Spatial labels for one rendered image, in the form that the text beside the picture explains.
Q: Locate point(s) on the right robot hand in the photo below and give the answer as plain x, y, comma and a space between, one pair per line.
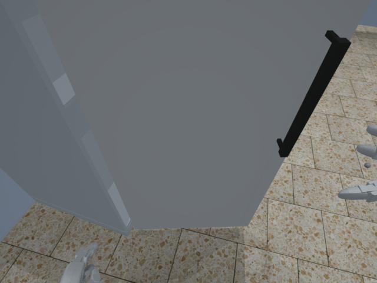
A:
368, 192

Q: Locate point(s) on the handle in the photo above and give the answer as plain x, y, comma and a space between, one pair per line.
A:
325, 73

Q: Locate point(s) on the left robot hand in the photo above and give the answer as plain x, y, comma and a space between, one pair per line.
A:
77, 272

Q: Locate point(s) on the fridge door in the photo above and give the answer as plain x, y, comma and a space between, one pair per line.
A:
186, 98

